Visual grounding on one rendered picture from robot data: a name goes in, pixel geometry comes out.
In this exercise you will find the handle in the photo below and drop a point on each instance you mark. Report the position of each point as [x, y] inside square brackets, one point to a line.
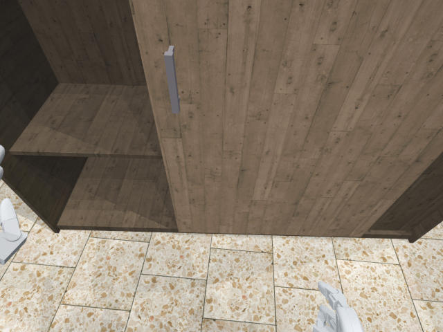
[172, 79]

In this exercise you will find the left robot hand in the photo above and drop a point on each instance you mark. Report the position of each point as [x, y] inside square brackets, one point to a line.
[12, 238]

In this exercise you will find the right robot hand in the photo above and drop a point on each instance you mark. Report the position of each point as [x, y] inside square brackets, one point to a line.
[344, 320]

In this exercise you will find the wardrobe door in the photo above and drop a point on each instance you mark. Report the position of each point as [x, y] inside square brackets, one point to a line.
[297, 117]
[420, 200]

